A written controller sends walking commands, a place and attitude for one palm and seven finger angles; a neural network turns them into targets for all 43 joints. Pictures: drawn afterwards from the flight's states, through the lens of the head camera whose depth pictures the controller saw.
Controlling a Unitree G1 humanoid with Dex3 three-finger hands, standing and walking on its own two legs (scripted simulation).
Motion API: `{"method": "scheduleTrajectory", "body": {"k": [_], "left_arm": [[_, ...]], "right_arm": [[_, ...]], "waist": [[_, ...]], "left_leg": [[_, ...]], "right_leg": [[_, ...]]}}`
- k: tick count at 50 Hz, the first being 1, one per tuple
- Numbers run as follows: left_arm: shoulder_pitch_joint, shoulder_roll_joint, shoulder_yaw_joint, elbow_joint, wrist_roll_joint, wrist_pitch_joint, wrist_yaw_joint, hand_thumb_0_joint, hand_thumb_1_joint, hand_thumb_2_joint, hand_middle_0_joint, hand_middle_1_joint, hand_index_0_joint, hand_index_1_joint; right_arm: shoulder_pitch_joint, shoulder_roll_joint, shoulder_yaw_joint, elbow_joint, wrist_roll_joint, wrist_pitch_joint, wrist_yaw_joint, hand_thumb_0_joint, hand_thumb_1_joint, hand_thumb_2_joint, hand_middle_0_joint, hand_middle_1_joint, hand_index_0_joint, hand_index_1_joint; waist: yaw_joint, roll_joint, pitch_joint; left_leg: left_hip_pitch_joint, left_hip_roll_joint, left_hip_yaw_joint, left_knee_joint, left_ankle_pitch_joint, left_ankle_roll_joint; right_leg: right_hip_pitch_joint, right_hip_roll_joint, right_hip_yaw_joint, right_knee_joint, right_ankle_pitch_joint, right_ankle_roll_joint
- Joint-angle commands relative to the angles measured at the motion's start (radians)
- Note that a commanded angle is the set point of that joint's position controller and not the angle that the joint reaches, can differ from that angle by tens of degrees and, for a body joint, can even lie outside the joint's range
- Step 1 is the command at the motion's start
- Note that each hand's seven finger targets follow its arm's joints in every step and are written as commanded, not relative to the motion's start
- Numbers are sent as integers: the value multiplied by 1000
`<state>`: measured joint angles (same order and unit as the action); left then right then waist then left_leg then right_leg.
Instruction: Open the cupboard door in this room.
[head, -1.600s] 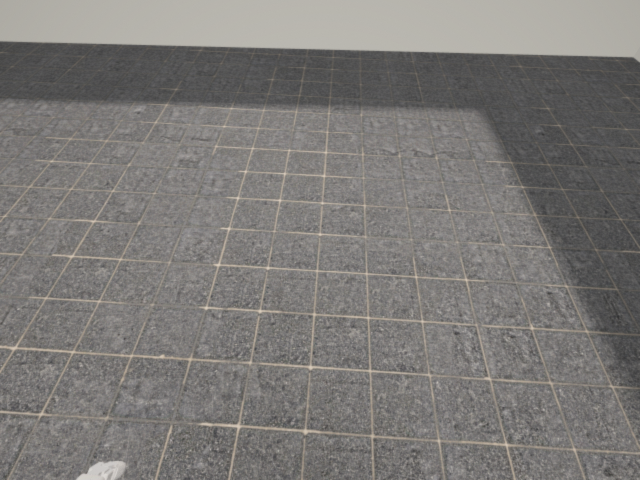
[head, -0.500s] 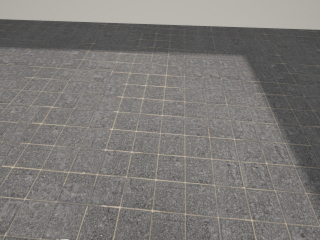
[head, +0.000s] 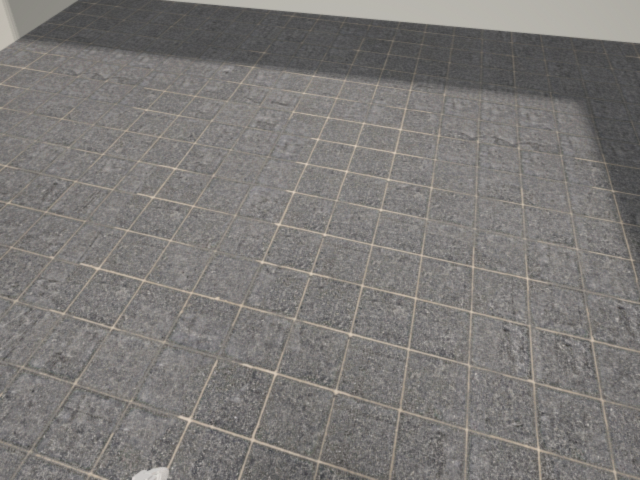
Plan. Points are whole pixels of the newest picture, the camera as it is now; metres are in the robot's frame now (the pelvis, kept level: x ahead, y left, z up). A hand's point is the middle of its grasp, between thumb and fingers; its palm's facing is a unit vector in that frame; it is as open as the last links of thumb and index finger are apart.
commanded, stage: turn or walk to find it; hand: left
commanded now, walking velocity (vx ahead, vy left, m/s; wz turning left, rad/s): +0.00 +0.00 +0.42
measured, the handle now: out of the picture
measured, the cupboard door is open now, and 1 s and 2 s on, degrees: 0 0 0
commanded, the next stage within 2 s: none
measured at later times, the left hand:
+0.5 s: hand out of the picture -0.07 +0.23 -0.19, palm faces +0.27 -0.93 -0.25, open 7.3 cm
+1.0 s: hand out of the picture -0.08 +0.19 -0.15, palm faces +0.44 -0.86 -0.25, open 7.3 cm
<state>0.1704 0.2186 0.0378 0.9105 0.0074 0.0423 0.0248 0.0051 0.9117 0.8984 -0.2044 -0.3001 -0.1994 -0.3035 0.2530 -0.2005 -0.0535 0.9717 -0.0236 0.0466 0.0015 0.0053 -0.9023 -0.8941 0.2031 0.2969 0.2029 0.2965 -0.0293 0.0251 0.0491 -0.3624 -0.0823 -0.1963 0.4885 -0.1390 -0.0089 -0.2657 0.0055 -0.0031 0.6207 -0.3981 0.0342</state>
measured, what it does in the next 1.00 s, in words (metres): steps on the spot, turning left: right foot, then left foot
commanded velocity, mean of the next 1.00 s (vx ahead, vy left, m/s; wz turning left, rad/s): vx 0.00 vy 0.00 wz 0.42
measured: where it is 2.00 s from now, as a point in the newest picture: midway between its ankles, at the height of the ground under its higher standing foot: outside the picture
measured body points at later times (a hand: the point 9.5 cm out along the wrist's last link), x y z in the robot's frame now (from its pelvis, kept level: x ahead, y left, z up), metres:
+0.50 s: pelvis -0.03 +0.01 -0.01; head -0.01 +0.05 +0.44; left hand -0.09 +0.28 -0.17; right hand +0.13 -0.21 -0.13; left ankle -0.07 +0.13 -0.73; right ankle -0.04 -0.12 -0.70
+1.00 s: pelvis -0.05 -0.01 +0.00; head -0.03 -0.01 +0.45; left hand -0.10 +0.23 -0.14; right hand +0.10 -0.23 -0.15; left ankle -0.12 +0.10 -0.67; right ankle +0.00 -0.11 -0.73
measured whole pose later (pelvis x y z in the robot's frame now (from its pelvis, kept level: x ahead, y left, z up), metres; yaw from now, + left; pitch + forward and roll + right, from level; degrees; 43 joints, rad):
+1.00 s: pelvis -0.05 -0.01 +0.00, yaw +26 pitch -1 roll +1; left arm 0.24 0.18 0.03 0.91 0.04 0.02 0.02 0.00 0.91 0.90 -0.21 -0.30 -0.20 -0.30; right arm 0.21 -0.24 -0.08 0.98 -0.02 0.08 0.03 0.01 -0.91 -0.89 0.20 0.30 0.20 0.30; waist 0.00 0.00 0.06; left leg -0.44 0.02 0.01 1.02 -0.42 -0.04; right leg -0.23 -0.09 -0.17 0.53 -0.27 -0.01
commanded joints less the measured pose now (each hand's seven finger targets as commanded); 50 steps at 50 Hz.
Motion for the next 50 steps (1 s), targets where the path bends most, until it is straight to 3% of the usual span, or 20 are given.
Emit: {"method": "scheduleTrajectory", "body": {"k": [1, 2, 3, 5, 7, 15, 19, 20, 21, 22, 26, 32, 36, 37, 38, 39, 41, 42, 44, 50], "left_arm": [[158, 242, 64, -38, 24, -36, 23, 0, 900, 900, -200, -300, -200, -300], [106, 239, 53, -68, 15, -34, 23, 0, 900, 900, -200, -300, -200, -300], [57, 207, 53, -75, 15, -40, 24, 0, 900, 900, -200, -300, -200, -300], [-19, 158, 35, -83, 17, -44, 20, 0, 900, 900, -200, -300, -200, -300], [19, 147, 31, -77, 17, -53, 18, 0, 900, 900, -200, -300, -200, -300], [171, 211, 50, -15, 29, -46, 14, 0, 900, 900, -200, -300, -200, -300], [140, 210, 54, -11, 14, -36, 11, 0, 900, 900, -200, -300, -200, -300], [152, 165, 47, -28, 9, -29, 6, 0, 900, 900, -200, -300, -200, -300], [146, 101, 31, -61, 11, -25, 1, 0, 900, 900, -200, -300, -200, -300], [76, 114, 26, -73, 16, -12, 8, 0, 900, 900, -200, -300, -200, -300], [81, 104, 38, -29, 9, -11, -8, 0, 900, 900, -200, -300, -200, -300], [70, 75, 32, -44, 3, -11, -7, 0, 900, 900, -200, -300, -200, -300], [163, 77, 36, -31, 3, -27, -1, 0, 900, 900, -200, -300, -200, -300], [189, 98, 40, -28, 7, -37, 2, 0, 900, 900, -200, -300, -200, -300], [196, 178, 55, -34, 22, -48, 11, 0, 900, 900, -200, -300, -200, -300], [189, 245, 65, -53, 25, -47, 11, 0, 900, 900, -200, -300, -200, -300], [115, 201, 65, -70, 19, -45, 17, 0, 900, 900, -200, -300, -200, -300], [66, 173, 53, -79, 19, -45, 14, 0, 900, 900, -200, -300, -200, -300], [19, 148, 44, -90, 21, -49, 14, 0, 900, 900, -200, -300, -200, -300], [122, 186, 56, -39, 27, -44, 13, 0, 900, 900, -200, -300, -200, -300]], "right_arm": [[-12, -93, -44, -127, 13, -8, -4, 0, -900, -900, 200, 300, 200, 300], [-53, -147, -60, -129, -3, -5, -3, 0, -900, -900, 200, 300, 200, 300], [-66, -144, -62, -117, -1, 6, 3, 0, -900, -900, 200, 300, 200, 300], [-5, -128, -59, -75, 1, 11, 14, 0, -900, -900, 200, 300, 200, 300], [1, -113, -49, -66, 4, 8, 15, 0, -900, -900, 200, 300, 200, 300], [-150, -93, -20, -98, 18, -3, 14, 0, -900, -900, 200, 300, 200, 300], [-43, -130, -22, -67, 15, -24, 8, 0, -900, -900, 200, 300, 200, 300], [-10, -210, -39, -68, 9, -35, 7, 0, -900, -900, 200, 300, 200, 300], [26, -290, -57, -64, 10, -32, 3, 0, -900, -900, 200, 300, 200, 300], [68, -282, -59, -43, 10, -31, -6, 0, -900, -900, 200, 300, 200, 300], [-85, -202, -33, -78, 5, -38, -22, 0, -900, -900, 200, 300, 200, 300], [-73, -211, -43, -84, -1, -29, -18, 0, -900, -900, 200, 300, 200, 300], [-107, -206, -50, -101, 2, -20, -10, 0, -900, -900, 200, 300, 200, 300], [-106, -184, -48, -105, 8, -21, -6, 0, -900, -900, 200, 300, 200, 300], [-77, -122, -41, -119, 18, -21, 0, 0, -900, -900, 200, 300, 200, 300], [-98, -95, -38, -147, 11, -18, 1, 0, -900, -900, 200, 300, 200, 300], [-118, -133, -55, -125, 5, 4, 5, 0, -900, -900, 200, 300, 200, 300], [-101, -125, -55, -101, 2, 8, 13, 0, -900, -900, 200, 300, 200, 300], [-46, -107, -49, -73, -1, 11, 20, 0, -900, -900, 200, 300, 200, 300], [-129, -77, -29, -85, 11, 3, 20, 0, -900, -900, 200, 300, 200, 300]], "waist": [[63, -293, -69], [67, -252, -27], [41, -246, 23], [-19, -162, 51], [-3, -178, 19], [78, -231, -29], [15, -170, -113], [3, 29, -160], [-6, 266, -149], [-42, 189, -147], [23, 148, -76], [10, 131, -63], [55, 111, -77], [69, 45, -87], [69, -174, -95], [84, -344, -58], [62, -256, -13], [36, -187, 19], [10, -178, 1], [77, -190, -20]], "left_leg": [[-310, -25, 87, 288, -330, -21], [-262, 22, 86, 482, -379, -16], [-223, 50, 75, 586, -340, -11], [-200, 74, 119, 695, -241, -22], [-200, 83, 165, 683, -214, -40], [-61, 87, 256, 307, -322, -39], [207, 92, 270, -72, -49, -13], [379, 257, 81, -125, 181, 46], [440, 479, -154, -113, 588, 175], [357, 481, -124, -114, 543, 229], [231, 326, 10, -122, 373, 175], [169, 311, -52, -129, 270, 184], [81, 263, -62, -55, 181, 141], [22, 217, -32, 15, 107, 99], [-145, 104, 78, 204, -122, 33], [-219, 17, 166, 424, -423, -9], [-192, 79, 108, 675, -369, -3], [-188, 93, 124, 726, -301, -11], [-156, 104, 166, 711, -245, -29], [-81, 109, 249, 393, -326, -41]], "right_leg": [[285, -401, 394, -406, -11, -144], [74, -470, 387, -419, 23, -190], [-41, -409, 358, -427, 20, -186], [-61, -315, 182, -371, 155, -167], [29, -285, 92, -315, 333, -166], [152, -335, 49, -207, 637, -189], [87, -287, -52, -21, 606, -84], [-87, -205, -120, 152, 349, -19], [-298, -110, -133, 337, -228, 36], [-276, -108, -55, 445, -246, 27], [-254, -109, -24, 470, -62, 35], [-125, -65, -44, 208, -57, 33], [56, -36, -65, -69, 105, 27], [146, -66, -43, -198, 191, 22], [252, -267, 172, -302, 201, -38], [179, -465, 354, -358, 279, -154], [22, -422, 299, -381, 153, -194], [-13, -367, 201, -366, 136, -172], [-9, -317, 75, -340, 172, -151], [104, -353, 15, -283, 377, -178]]}}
